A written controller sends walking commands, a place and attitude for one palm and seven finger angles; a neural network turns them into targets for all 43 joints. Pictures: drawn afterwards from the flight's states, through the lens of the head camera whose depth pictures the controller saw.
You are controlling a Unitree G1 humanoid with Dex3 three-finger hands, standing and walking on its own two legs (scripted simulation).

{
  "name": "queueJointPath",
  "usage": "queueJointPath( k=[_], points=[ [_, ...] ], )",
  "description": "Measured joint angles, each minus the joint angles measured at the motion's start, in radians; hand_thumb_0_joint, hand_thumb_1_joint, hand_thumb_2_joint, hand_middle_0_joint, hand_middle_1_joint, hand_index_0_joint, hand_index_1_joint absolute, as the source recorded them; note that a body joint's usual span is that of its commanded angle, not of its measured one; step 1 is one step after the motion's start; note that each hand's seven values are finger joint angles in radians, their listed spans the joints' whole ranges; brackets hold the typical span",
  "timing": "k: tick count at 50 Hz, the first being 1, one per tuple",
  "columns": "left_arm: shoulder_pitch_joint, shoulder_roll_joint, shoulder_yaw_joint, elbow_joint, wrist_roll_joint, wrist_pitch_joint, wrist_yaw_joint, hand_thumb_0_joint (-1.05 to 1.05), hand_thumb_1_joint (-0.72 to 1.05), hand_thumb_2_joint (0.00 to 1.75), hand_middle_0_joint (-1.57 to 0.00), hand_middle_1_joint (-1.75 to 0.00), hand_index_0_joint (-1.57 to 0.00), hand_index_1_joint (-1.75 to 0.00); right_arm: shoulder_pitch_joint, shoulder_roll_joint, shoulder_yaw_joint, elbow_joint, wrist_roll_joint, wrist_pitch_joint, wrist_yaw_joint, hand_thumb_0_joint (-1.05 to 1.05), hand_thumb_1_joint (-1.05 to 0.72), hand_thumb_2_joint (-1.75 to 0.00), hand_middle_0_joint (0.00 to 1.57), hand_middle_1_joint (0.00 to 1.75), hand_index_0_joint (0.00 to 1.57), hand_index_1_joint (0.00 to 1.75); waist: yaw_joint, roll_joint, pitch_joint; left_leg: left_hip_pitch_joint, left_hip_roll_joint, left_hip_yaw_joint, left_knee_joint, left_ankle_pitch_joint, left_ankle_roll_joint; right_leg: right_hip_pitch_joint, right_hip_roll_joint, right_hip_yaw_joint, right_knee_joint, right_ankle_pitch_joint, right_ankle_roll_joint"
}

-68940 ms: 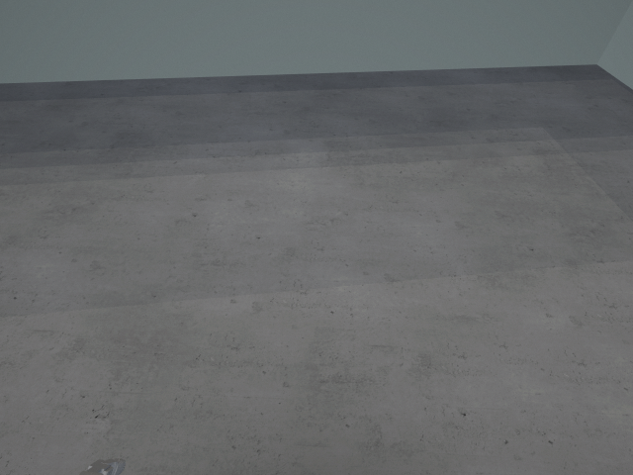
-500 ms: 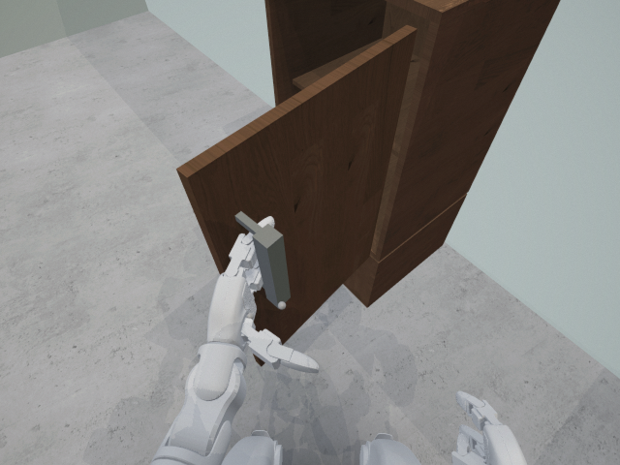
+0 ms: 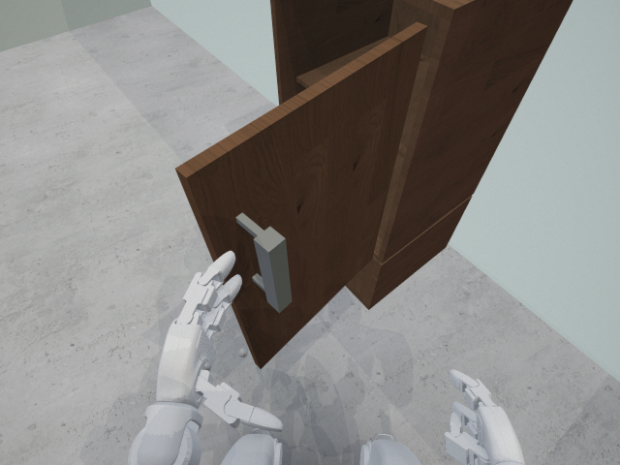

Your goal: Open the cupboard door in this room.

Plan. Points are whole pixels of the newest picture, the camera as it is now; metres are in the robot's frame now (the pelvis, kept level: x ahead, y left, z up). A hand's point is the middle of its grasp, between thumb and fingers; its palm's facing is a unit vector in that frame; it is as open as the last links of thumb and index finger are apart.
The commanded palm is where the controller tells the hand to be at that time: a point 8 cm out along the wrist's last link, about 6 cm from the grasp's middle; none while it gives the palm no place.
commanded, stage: slide the hand sideways off the handle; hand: left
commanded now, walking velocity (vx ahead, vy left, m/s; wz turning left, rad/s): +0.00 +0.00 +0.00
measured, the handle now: (263, 264) +0.35 +0.08 +0.05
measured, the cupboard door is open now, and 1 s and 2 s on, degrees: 97 97 97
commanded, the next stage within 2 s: draw the hand back to the body in 0.38 s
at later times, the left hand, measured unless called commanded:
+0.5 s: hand (203, 392) +0.20 +0.13 +0.05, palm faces -0.01 -1.00 -0.03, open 16.3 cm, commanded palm +0.18 +0.18 +0.06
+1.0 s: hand (129, 365) +0.20 +0.18 +0.13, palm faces +0.01 -1.00 -0.07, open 16.1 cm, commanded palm +0.17 +0.24 +0.14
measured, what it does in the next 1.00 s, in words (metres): stands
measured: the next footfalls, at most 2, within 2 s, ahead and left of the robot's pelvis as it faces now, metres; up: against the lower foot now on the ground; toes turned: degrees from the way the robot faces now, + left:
none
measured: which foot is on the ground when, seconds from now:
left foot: down 0.00-1.00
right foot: down 0.00-1.00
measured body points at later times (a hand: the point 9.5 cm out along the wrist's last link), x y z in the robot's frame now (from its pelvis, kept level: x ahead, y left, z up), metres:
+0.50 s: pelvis +0.00 -0.01 -0.02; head +0.05 -0.01 +0.43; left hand +0.19 +0.18 +0.06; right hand +0.19 -0.23 -0.09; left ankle +0.02 +0.12 -0.66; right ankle +0.02 -0.11 -0.66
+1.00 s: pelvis +0.01 +0.01 +0.03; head +0.03 +0.00 +0.48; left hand +0.19 +0.23 +0.13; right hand +0.20 -0.22 -0.04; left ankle +0.02 +0.12 -0.66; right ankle +0.02 -0.11 -0.66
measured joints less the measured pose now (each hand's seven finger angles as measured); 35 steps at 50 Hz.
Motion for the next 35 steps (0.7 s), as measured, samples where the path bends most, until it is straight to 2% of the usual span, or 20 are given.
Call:
queueJointPath(
  k=[13, 25, 30, 35],
  points=[
    [0.176, 0.038, 0.057, -0.135, -0.044, -0.020, -0.075, -0.01, -0.50, 0.30, -0.15, -0.30, -0.16, -0.31, 0.014, -0.009, -0.009, -0.027, 0.005, -0.023, -0.015, 0.01, -0.90, -0.90, 0.20, 0.30, 0.20, 0.30, 0.007, 0.005, -0.016, -0.039, 0.005, -0.021, 0.051, -0.024, -0.011, -0.030, 0.003, -0.018, 0.045, -0.028, -0.010],
    [0.191, 0.070, 0.123, -0.153, -0.101, -0.018, -0.139, -0.01, -0.50, 0.30, -0.15, -0.30, -0.15, -0.30, 0.014, -0.012, -0.012, -0.018, 0.016, -0.038, -0.039, 0.02, -0.90, -0.90, 0.20, 0.30, 0.20, 0.30, 0.009, 0.010, -0.022, -0.078, 0.014, -0.037, 0.096, -0.035, -0.017, -0.061, 0.011, -0.032, 0.077, -0.035, -0.017],
    [0.169, 0.091, 0.127, -0.186, -0.102, 0.031, -0.143, -0.01, -0.50, 0.30, -0.15, -0.30, -0.15, -0.30, 0.022, -0.009, -0.009, -0.018, 0.024, -0.035, -0.048, 0.02, -0.90, -0.90, 0.20, 0.30, 0.20, 0.30, 0.007, 0.014, -0.014, -0.057, 0.016, -0.035, 0.085, -0.031, -0.016, -0.039, 0.015, -0.030, 0.063, -0.028, -0.016],
    [0.180, 0.114, 0.175, -0.216, -0.129, 0.083, -0.136, -0.01, -0.49, 0.30, -0.15, -0.30, -0.16, -0.30, 0.043, -0.002, 0.002, -0.015, 0.037, -0.027, -0.059, 0.02, -0.90, -0.90, 0.20, 0.30, 0.20, 0.30, 0.000, 0.021, -0.011, 0.019, 0.016, -0.029, 0.016, -0.010, -0.012, 0.037, 0.019, -0.026, -0.009, -0.004, -0.009]
  ],
)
